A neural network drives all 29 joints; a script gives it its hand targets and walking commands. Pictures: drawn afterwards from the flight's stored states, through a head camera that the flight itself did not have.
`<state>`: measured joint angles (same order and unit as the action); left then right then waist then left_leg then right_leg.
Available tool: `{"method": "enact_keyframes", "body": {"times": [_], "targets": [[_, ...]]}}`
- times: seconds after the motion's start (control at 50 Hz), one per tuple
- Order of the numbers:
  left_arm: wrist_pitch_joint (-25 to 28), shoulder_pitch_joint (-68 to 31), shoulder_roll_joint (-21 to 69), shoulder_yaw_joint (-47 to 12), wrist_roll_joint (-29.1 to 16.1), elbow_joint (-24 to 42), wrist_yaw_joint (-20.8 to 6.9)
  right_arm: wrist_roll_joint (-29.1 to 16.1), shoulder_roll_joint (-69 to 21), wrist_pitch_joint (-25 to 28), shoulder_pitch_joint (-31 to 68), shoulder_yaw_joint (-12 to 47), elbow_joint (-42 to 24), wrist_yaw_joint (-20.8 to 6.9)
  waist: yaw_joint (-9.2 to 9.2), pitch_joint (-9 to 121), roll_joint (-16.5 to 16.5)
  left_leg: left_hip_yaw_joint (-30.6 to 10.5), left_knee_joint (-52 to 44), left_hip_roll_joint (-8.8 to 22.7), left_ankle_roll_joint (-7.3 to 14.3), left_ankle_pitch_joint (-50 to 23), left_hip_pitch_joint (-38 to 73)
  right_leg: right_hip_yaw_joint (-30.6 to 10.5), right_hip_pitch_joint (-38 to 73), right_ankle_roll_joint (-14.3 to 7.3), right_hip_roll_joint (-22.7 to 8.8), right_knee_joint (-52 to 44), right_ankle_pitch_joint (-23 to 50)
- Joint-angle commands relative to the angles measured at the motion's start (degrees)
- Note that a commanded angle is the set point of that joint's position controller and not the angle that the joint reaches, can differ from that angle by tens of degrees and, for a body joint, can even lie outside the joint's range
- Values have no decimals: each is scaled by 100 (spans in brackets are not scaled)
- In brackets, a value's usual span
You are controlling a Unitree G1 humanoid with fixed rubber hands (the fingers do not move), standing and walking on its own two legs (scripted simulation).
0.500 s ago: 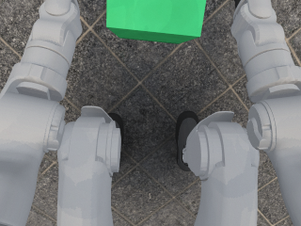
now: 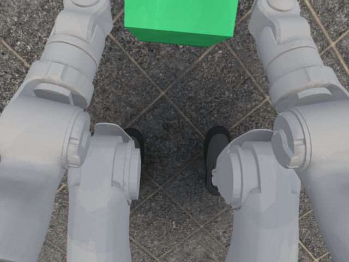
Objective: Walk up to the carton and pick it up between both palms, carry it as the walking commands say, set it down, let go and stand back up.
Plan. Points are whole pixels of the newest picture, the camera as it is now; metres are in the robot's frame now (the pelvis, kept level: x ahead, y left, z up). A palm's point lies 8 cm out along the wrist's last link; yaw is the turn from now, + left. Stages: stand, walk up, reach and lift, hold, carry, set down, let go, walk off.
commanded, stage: reach and lift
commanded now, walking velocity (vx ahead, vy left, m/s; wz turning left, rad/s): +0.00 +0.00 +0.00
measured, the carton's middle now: out of the picture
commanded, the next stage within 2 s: none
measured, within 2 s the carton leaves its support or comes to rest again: leaves its support in 0.32 s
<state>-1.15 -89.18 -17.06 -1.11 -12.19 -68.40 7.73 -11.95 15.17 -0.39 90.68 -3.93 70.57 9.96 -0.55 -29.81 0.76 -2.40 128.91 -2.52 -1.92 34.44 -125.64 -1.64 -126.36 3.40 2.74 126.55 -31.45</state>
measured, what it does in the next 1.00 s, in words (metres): stands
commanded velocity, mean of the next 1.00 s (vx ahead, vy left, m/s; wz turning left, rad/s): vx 0.00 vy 0.00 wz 0.00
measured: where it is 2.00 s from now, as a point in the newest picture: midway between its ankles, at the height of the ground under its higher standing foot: (174, 172)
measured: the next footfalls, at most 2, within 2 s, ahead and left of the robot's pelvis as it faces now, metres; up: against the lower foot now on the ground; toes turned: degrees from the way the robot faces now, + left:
none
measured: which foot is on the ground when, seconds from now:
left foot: down 0.00-1.00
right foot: down 0.00-1.00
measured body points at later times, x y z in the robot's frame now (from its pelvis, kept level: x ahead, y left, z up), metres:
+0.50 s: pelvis +0.03 +0.00 -0.01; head +0.38 +0.02 +0.26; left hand +0.56 +0.15 -0.19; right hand +0.57 -0.12 -0.18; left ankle +0.11 +0.12 -0.33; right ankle +0.13 -0.13 -0.33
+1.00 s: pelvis +0.02 -0.01 +0.00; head +0.37 +0.02 +0.28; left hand +0.55 +0.14 -0.17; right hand +0.57 -0.11 -0.14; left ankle +0.11 +0.12 -0.33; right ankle +0.13 -0.13 -0.33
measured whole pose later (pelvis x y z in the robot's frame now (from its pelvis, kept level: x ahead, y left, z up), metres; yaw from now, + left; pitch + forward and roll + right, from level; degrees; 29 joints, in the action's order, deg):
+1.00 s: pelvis +0.02 -0.01 +0.00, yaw +2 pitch +39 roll -1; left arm -10.6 -74.1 -10.5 8.1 -3.3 -56.3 10.6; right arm 2.0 3.8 -7.7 77.1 -21.7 53.8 10.9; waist 1.4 -11.6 1.1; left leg -3.2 128.6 -5.1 -3.5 36.8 -131.2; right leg -3.8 -131.6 5.1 5.3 127.4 -35.3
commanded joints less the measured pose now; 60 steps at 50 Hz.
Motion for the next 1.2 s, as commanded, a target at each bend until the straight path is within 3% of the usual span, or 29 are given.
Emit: {"method": "enact_keyframes", "body": {"times": [0.0,0.06,0.14,0.16,0.2,0.26,0.32,0.38,0.46,0.5,0.56,0.6,0.62,0.72,0.76,0.84,0.86,0.9,0.92,0.96,1.02,1.04,1.06,1.08,1.1,1.12,1.14,1.16,1.18], "targets": [[145,-1696,1812,0,304,830,-400,281,-1898,182,1082,30,-703,-404,115,7594,-386,412,-1232,-304,-16,-2064,2872,360,3234,-82,391,-1031,2000],[47,-2497,3149,-442,226,1152,-741,375,-3306,17,1423,166,-628,-753,305,7704,-278,382,-1062,-331,-40,-2173,3024,376,3007,-83,424,-921,1973],[-259,-2432,5127,-273,589,800,-1279,425,-5182,-188,2320,442,-1379,-1365,-56,7390,-259,365,-1007,-522,107,-2053,2938,478,2740,-136,540,-693,1594],[-270,-2709,5295,-474,549,1059,-1376,637,-5272,-271,2082,259,-1275,-1435,171,7200,-224,425,-1097,-590,68,-2019,2559,522,2804,-140,578,-780,1764],[-386,-2281,5330,-289,755,1022,-1453,652,-5669,-435,1929,142,-1167,-1664,17,6857,-423,369,-1188,-530,130,-2088,2680,581,2237,-125,620,-641,1689],[-431,-1987,5785,-334,862,1150,-1585,879,-6026,-486,1391,-77,-1111,-1788,202,6719,-500,382,-1070,-609,91,-2308,2538,604,2163,-192,576,-629,2027],[-366,-1915,5736,-321,744,1486,-1545,890,-6227,-516,1243,15,-1191,-1769,162,7132,-336,436,-926,-603,83,-2782,2503,636,2298,-163,634,-488,2563],[-369,-1757,6180,-297,618,1497,-1616,1058,-6141,-530,889,40,-1165,-1701,385,7271,-222,415,-807,-684,75,-2888,2534,569,2284,-235,642,-543,2525],[-409,-1477,6020,-205,970,1419,-1543,923,-6238,-485,959,-75,-1307,-1733,31,7012,-755,459,-965,-683,58,-2940,2355,459,1849,-253,652,-587,2618],[-353,-1597,5983,-314,849,1584,-1575,1237,-6361,-575,675,-201,-1101,-1700,514,7012,-179,340,-1024,-700,84,-2969,2187,609,1848,-138,700,-675,2700],[-307,-1720,5870,-378,783,1535,-1540,1096,-6312,-557,741,108,-1302,-1666,223,7133,-98,383,-958,-664,63,-2735,2025,467,2024,-179,658,-655,2585],[-323,-1705,6058,-488,747,1734,-1487,1055,-6153,-514,809,-14,-1401,-1597,371,7389,-426,369,-1037,-673,40,-2887,2349,604,2162,-180,693,-548,2706],[-273,-2049,6051,-699,616,2246,-1443,823,-6217,-493,845,65,-1478,-1592,163,7702,-649,471,-1029,-673,-15,-2791,2451,483,2330,-251,664,-575,2654],[-326,-1991,5966,-69,881,1656,-1371,1160,-6274,-574,1105,-31,-1431,-1481,152,7241,-81,473,-986,-684,115,-2322,2035,432,2287,-173,657,-775,2199],[-327,-2128,6178,-780,718,2479,-1325,855,-6766,-656,967,266,-1759,-1602,-26,8020,-608,548,-1214,-684,53,-2942,2750,454,2329,-180,747,-833,2562],[-269,-2608,6212,-813,412,2899,-1265,1170,-6820,-786,751,173,-1580,-1491,420,8510,29,494,-1164,-704,24,-2654,2745,600,2979,-104,724,-859,2495],[-314,-2510,6018,-677,563,2848,-1239,1029,-6712,-802,863,309,-1725,-1492,71,8578,-231,693,-1057,-657,-6,-2575,2520,464,3018,-124,669,-851,2495],[-334,-2896,6018,-1064,435,3425,-1217,1018,-7120,-937,529,526,-1675,-1495,168,9416,-339,747,-1152,-671,-6,-2738,3325,515,3366,-124,683,-895,2581],[-445,-2596,5931,-834,579,2877,-1188,1153,-6930,-921,824,254,-1721,-1485,152,8668,-526,682,-1216,-690,26,-2428,2983,450,2763,-110,696,-1002,2220],[-472,-2668,6294,-1062,507,3261,-1209,1112,-7221,-981,632,596,-1898,-1493,143,9347,-233,714,-1256,-703,-9,-2621,3138,533,3472,-126,708,-988,2577],[-659,-3070,6237,-903,673,3138,-1206,1447,-7154,-1160,764,73,-1514,-1579,306,9153,-568,741,-1391,-705,-89,-2125,3162,543,3003,-171,710,-1010,1959],[-659,-2982,6572,-1421,488,3790,-1145,1022,-7498,-1136,883,645,-2514,-1577,145,10413,-846,864,-1377,-757,-97,-2770,4003,509,3880,-157,793,-1089,2637],[-593,-2841,6749,-1372,275,3938,-1205,890,-7760,-1171,997,1160,-2857,-1524,-59,10865,-331,879,-1244,-729,-47,-2989,3867,558,3949,-70,769,-1019,2733],[-674,-3256,6309,-1282,328,4139,-1242,986,-7751,-1303,983,966,-2561,-1526,92,11030,-85,834,-1393,-679,-20,-2709,3858,579,4174,-38,727,-1086,2643],[-676,-3568,6711,-1581,141,4377,-1230,990,-7842,-1249,1074,901,-2792,-1493,354,11896,-458,886,-1384,-747,-99,-2799,4505,685,4461,-68,765,-1015,2719],[-735,-3574,6157,-1177,450,3815,-1232,1325,-7531,-1350,964,311,-1844,-1489,352,10548,-255,908,-1350,-662,-107,-2178,3750,637,3797,-58,718,-1165,2000],[-829,-3419,6502,-1219,424,3592,-1256,1423,-7410,-1404,942,523,-2171,-1517,392,10893,-260,964,-1358,-679,-85,-2114,4093,613,4103,-139,682,-1286,1867],[-892,-3275,6435,-1102,603,3612,-1262,1282,-7480,-1399,996,595,-2180,-1581,29,10761,-541,1034,-1447,-639,-98,-2136,3884,600,3998,-136,760,-1233,1957],[-858,-3499,6501,-1263,519,3899,-1301,1361,-7785,-1542,791,499,-2012,-1639,205,11116,-314,970,-1497,-659,-70,-2283,4156,702,4153,-114,750,-1194,2150]]}}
